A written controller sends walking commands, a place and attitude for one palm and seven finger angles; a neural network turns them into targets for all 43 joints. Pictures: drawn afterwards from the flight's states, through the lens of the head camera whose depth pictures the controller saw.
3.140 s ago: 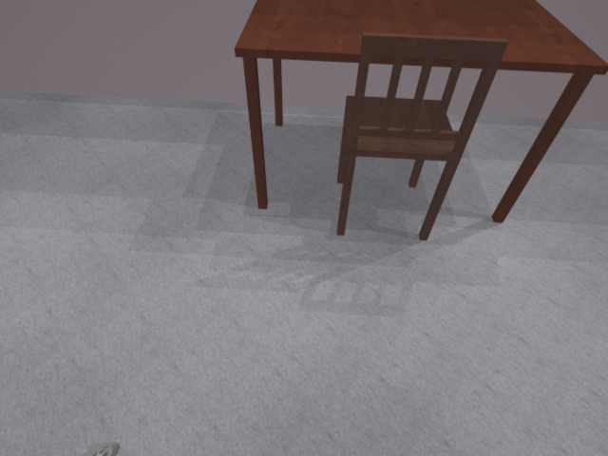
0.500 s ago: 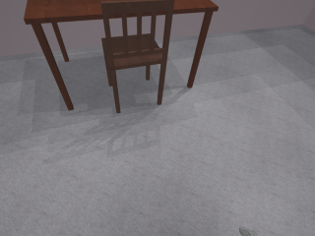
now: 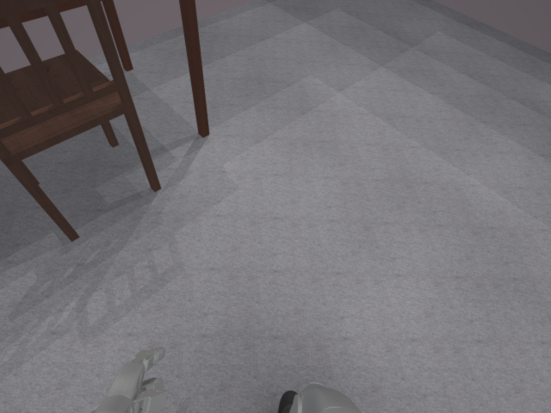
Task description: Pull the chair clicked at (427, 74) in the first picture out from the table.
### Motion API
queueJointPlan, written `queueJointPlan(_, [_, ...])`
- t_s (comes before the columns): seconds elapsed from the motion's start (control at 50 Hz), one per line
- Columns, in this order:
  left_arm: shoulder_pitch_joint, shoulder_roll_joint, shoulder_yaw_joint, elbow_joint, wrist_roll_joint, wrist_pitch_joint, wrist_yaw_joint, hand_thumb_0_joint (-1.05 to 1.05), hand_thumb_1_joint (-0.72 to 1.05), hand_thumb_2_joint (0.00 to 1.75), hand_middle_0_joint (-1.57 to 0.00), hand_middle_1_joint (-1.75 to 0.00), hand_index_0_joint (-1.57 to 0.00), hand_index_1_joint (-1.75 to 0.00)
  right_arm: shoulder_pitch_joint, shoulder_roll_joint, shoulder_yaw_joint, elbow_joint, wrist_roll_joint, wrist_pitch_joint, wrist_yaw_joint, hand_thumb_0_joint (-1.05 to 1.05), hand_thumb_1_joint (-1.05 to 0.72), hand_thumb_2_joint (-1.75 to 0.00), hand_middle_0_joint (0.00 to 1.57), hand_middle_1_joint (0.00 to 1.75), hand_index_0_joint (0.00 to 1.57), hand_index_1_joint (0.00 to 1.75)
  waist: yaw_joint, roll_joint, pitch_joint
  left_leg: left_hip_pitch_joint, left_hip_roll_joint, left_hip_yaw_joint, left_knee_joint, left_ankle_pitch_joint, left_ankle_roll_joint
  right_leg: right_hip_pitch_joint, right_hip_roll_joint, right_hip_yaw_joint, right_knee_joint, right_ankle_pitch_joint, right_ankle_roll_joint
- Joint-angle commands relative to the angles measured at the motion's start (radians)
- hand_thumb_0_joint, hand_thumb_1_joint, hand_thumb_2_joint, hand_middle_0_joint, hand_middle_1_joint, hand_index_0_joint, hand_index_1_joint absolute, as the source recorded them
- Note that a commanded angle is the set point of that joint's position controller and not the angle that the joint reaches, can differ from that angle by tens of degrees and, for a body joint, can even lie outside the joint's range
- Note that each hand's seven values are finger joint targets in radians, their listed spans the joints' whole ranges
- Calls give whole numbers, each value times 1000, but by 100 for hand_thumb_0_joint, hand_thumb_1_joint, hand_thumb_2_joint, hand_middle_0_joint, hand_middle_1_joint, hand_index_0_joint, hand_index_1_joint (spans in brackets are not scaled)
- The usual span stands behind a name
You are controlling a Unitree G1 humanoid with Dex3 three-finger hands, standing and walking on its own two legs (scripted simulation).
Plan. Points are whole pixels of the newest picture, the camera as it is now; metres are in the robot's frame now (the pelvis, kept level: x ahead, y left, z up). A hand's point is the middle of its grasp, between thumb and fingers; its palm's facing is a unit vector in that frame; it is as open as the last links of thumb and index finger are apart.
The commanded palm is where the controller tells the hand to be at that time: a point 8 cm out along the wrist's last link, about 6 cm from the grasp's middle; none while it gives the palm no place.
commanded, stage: walk to a spot facing it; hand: left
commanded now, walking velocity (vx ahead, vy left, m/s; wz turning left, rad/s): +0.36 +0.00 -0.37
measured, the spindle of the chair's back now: (36, 63) +0.89 +0.60 -0.07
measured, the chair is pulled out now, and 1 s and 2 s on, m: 0.00 0.00 0.00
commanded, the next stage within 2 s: turn to face it in 1.06 s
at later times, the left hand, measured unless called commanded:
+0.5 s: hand (135, 314) +0.29 +0.24 -0.15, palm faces -0.14 -0.98 -0.17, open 7.4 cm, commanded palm none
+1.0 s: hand (242, 187) +0.58 +0.07 -0.14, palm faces -0.40 -0.89 -0.21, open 7.4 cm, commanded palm none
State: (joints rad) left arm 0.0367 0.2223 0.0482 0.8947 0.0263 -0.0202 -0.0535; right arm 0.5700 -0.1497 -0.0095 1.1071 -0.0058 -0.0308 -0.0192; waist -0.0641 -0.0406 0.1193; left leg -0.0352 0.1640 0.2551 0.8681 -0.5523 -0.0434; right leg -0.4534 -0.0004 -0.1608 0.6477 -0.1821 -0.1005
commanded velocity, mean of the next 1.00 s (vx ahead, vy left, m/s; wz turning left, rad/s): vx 0.35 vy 0.00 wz -0.36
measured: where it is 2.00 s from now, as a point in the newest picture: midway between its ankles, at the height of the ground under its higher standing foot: (295, 285)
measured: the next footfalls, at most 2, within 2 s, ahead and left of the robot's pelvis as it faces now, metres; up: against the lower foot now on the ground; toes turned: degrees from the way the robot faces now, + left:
left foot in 0.32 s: +0.27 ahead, +0.14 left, +0.00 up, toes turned +2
right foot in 0.84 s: +0.47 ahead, -0.16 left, +0.00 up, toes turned -31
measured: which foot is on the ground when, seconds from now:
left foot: up 0.00-0.30, down 0.32-0.82, up 0.84-1.00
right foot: down 0.00-0.34, up 0.36-0.82, down 0.84-1.00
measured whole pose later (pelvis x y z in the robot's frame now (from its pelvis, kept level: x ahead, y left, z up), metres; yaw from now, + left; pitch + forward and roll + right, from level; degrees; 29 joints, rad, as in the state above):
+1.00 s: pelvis +0.42 -0.07 +0.02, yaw -25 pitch -1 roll +0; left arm 0.18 0.19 0.06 1.01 0.02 -0.05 0.00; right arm 0.33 -0.15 -0.05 1.06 -0.02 -0.02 -0.01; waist -0.04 0.01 0.07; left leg -0.47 0.17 0.07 1.26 -0.33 -0.04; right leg -0.30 0.04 -0.15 0.54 -0.24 -0.11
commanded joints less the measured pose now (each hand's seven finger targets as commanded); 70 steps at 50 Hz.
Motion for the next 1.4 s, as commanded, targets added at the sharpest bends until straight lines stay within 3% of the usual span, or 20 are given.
queueJointPlan(0.0, [328,263,72,33,-27,-5,45,0,90,90,-20,-30,-20,-30,-213,-137,-51,-190,5,-48,-5,0,-90,-90,20,30,20,30,173,-13,-244,-668,7,-229,629,107,11,554,-406,642,-340,0,-197])
queueJointPlan(0.1, [130,139,39,9,1,-28,56,0,90,90,-20,-30,-20,-30,-109,-75,-47,-139,-22,7,9,0,-90,-90,20,30,20,30,3,-14,-97,-424,32,-191,251,211,-16,44,-227,305,-409,-51,-97])
queueJointPlan(0.28, [187,117,48,20,-7,-17,39,0,90,90,-20,-30,-20,-30,-160,-127,-65,-170,-19,-40,19,0,-90,-90,20,30,20,30,-5,7,-94,-51,-65,-124,-323,286,-10,-24,-108,306,-211,-239,-23])
queueJointPlan(0.32, [180,5,29,-25,-14,-21,29,0,90,90,-20,-30,-20,-30,36,-297,-102,-136,-45,-47,7,0,-90,-90,20,30,20,30,-76,392,-132,117,335,-678,-653,-48,148,-271,74,92,372,-402,71])
queueJointPlan(0.34, [147,49,37,-35,-1,-20,38,0,90,90,-20,-30,-20,-30,3,-273,-91,-130,-38,-42,0,0,-90,-90,20,30,20,30,-65,385,-112,36,390,-782,-717,-161,183,-314,1,190,564,-360,64])
queueJointPlan(0.38, [131,46,47,-14,5,-24,21,0,90,90,-20,-30,-20,-30,-130,-180,-65,-160,-31,-51,0,0,-90,-90,20,30,20,30,-3,131,-3,-90,309,-584,-726,-59,153,-329,-76,196,655,-173,66])
queueJointPlan(0.46, [231,-2,45,40,11,8,18,0,90,90,-20,-30,-20,-30,-170,-102,-56,-143,-23,-75,-9,0,-90,-90,20,30,20,30,58,156,-69,-75,185,-204,-655,456,97,-229,-99,163,601,-28,101])
queueJointPlan(0.68, [-12,-37,21,-7,5,8,1,0,90,90,-20,-30,-20,-30,-49,-134,-58,-58,-27,-51,-4,0,-90,-90,20,30,20,30,-7,200,12,100,184,18,-612,774,124,-207,-70,9,87,1,83])
queueJointPlan(0.74, [87,-3,29,23,5,-5,8,0,90,90,-20,-30,-20,-30,-69,-167,-70,-55,-24,-45,-3,0,-90,-90,20,30,20,30,52,191,-59,120,198,59,-427,1127,111,-9,6,-44,10,-68,28])
queueJointPlan(0.78, [346,50,51,100,10,-22,15,0,90,90,-20,-30,-20,-30,-140,-199,-71,-74,-11,-44,1,0,-90,-90,20,30,20,30,191,182,-195,1,151,110,-93,1164,60,353,54,-74,-85,27,-2])
queueJointPlan(0.8, [467,162,75,132,13,-33,28,0,90,90,-20,-30,-20,-30,-133,-150,-65,-93,5,-44,14,0,-90,-90,20,30,20,30,238,21,-306,-269,96,82,203,758,29,647,-137,167,-119,25,-65])
queueJointPlan(0.82, [525,260,96,143,-6,-36,39,0,90,90,-20,-30,-20,-30,-124,-74,-52,-131,15,-52,7,0,-90,-90,20,30,20,30,216,-184,-392,-570,-73,-16,535,-32,-17,815,-427,672,-223,212,-195])
queueJointPlan(0.84, [487,267,99,132,-24,-25,50,0,90,90,-20,-30,-20,-30,-210,-107,-57,-152,14,-46,1,0,-90,-90,20,30,20,30,216,-95,-349,-610,-49,-177,609,-6,10,697,-448,704,-325,173,-209])
queueJointPlan(0.9, [256,107,47,86,-17,-36,59,0,90,90,-20,-30,-20,-30,-234,-81,-56,-117,-17,-24,3,0,-90,-90,20,30,20,30,91,22,-99,-548,48,-229,486,231,11,262,-320,417,-400,58,-104])
queueJointPlan(0.96, [228,70,31,95,-4,-55,63,0,90,90,-20,-30,-20,-30,-140,-43,-51,-79,-22,2,8,0,-90,-90,20,30,20,30,22,-10,-106,-473,40,-203,331,261,-5,158,-250,268,-412,171,-86])
queueJointPlan(1.2, [351,63,16,163,-8,-62,75,0,90,90,-20,-30,-20,-30,-433,-43,-36,-159,-11,-13,34,0,-90,-90,20,30,20,30,90,-32,-52,-465,-51,-148,-161,354,11,372,-233,199,-352,456,-51])
queueJointPlan(1.26, [354,51,12,182,-11,-52,86,0,90,90,-20,-30,-20,-30,-334,-65,-35,-118,-15,-17,21,0,-90,-90,20,30,20,30,44,-20,-86,-285,-105,-137,-315,453,41,407,-208,114,-182,600,9])
queueJointPlan(1.3, [389,24,7,164,-26,-38,90,0,90,90,-20,-30,-20,-30,-156,-185,-57,-86,-28,-22,9,0,-90,-90,20,30,20,30,-6,178,-230,80,91,-365,-356,1032,154,168,-94,18,174,234,107])
queueJointPlan(1.32, [414,-10,-1,144,-29,-38,91,0,90,90,-20,-30,-20,-30,-114,-242,-67,-80,-18,-9,6,0,-90,-90,20,30,20,30,4,333,-275,133,263,-548,-420,1273,275,53,-7,25,435,-443,131])
queueJointPlan(1.38, [260,21,17,102,-15,-14,86,0,90,90,-20,-30,-20,-30,-256,-194,-60,-124,-13,7,-7,0,-90,-90,20,30,20,30,23,177,-151,-123,206,-573,-534,753,281,-52,-80,159,568,-385,141])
